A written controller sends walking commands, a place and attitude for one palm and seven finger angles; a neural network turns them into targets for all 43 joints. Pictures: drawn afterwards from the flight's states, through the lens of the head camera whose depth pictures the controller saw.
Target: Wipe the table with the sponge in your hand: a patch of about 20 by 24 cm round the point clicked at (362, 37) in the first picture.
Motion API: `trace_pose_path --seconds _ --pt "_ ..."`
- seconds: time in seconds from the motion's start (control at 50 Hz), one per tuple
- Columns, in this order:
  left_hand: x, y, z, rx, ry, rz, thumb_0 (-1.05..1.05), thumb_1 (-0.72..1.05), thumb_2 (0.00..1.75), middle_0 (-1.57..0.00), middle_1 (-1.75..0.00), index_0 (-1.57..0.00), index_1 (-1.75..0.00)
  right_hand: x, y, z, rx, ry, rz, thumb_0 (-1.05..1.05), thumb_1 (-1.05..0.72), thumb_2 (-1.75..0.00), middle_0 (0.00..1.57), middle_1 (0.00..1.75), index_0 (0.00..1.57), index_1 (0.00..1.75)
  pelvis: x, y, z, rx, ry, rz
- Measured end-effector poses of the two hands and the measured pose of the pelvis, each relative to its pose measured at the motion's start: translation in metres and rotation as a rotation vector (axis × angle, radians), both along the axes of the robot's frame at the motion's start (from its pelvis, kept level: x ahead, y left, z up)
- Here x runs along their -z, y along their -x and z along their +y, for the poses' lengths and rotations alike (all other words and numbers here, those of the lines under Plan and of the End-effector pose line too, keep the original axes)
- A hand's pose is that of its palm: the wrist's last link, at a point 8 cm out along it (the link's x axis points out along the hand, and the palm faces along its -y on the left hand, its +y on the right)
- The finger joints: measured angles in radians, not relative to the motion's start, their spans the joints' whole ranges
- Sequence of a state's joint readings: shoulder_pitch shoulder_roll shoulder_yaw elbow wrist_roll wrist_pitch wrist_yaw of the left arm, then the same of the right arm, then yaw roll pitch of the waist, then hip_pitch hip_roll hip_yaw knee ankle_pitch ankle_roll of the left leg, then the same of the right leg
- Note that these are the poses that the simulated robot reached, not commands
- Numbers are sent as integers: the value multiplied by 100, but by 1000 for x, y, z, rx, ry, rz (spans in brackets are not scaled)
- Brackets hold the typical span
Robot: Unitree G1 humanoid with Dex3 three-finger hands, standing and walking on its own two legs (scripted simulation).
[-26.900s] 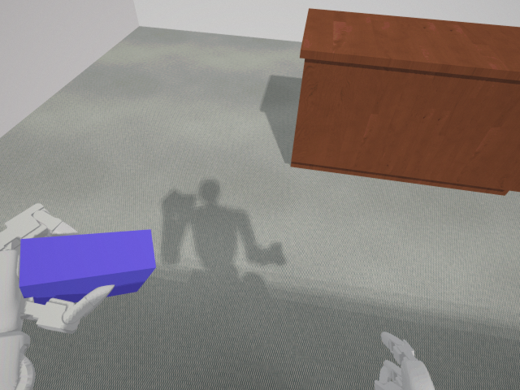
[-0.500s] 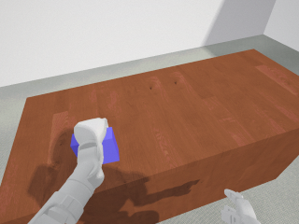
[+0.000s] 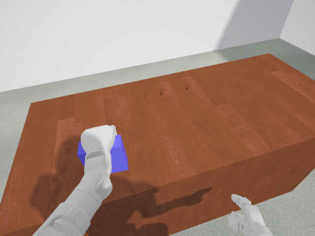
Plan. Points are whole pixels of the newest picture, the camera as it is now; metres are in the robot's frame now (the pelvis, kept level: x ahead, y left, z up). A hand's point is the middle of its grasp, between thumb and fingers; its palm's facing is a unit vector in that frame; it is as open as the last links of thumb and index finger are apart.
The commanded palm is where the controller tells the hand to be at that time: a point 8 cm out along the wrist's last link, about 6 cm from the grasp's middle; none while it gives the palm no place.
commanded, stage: slide across to the third lane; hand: left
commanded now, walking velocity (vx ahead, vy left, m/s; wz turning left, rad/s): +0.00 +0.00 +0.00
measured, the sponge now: (106, 160) +0.32 +0.21 -0.01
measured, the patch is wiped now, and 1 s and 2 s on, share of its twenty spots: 0.65 0.65 0.95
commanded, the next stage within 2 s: wipe forward along the third lane in 0.10 s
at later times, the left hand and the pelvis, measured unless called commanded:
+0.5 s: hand (105, 147) +0.34 +0.21 +0.03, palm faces -0.08 -0.04 -1.00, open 8.9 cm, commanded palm +0.33 +0.19 +0.07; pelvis -0.01 +0.00 +0.00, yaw +0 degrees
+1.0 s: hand (107, 135) +0.39 +0.22 +0.04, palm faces -0.10 +0.01 -0.99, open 9.0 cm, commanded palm +0.38 +0.21 +0.07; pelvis -0.04 -0.02 -0.01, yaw -1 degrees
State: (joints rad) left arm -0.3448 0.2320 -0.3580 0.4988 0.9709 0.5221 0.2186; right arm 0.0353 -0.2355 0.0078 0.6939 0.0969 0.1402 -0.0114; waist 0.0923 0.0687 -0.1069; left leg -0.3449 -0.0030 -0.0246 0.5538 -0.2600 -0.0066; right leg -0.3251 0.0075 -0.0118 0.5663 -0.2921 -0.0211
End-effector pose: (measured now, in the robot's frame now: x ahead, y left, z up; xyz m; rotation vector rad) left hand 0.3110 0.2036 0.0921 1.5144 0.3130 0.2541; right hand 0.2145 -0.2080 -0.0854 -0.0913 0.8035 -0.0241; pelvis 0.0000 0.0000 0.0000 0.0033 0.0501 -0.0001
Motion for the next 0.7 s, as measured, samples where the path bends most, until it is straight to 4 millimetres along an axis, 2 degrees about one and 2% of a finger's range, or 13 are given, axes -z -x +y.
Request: trace_pose_path --seconds 0.22,0.4,0.54,0.7 --pt "0 -1 1 -1 6 -1 1 -43 110 -83 -150 -87 -147 -4 -7 3 -10 5 -7 1 -91 -90 20 30 20 30 0 -2 1 1 1 1" --pt "1 -8 0 -4 -2 28 1 -46 113 -85 -148 -89 -145 1 0 -2 1 30 21 1 -91 -90 20 30 20 30 1 1 1 -5 1 10" --pt "2 -19 2 -11 1 53 1 -52 117 -89 -145 -92 -142 11 21 -10 26 53 63 1 -91 -90 20 30 20 30 3 8 -2 -5 0 31" --pt "2 -32 2 8 -26 66 1 -57 119 -93 -140 -94 -140 27 64 -27 77 77 132 1 -91 -90 20 30 20 30 7 21 -7 -2 0 59"
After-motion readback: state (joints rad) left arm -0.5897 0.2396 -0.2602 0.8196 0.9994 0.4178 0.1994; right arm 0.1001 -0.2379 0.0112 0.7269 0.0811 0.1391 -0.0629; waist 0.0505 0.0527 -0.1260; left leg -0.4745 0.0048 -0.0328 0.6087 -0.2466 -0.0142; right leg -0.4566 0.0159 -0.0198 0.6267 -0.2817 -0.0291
